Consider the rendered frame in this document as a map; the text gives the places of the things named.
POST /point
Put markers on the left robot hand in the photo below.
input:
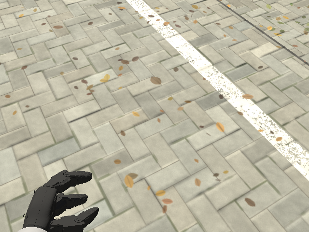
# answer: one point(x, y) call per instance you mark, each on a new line
point(49, 202)

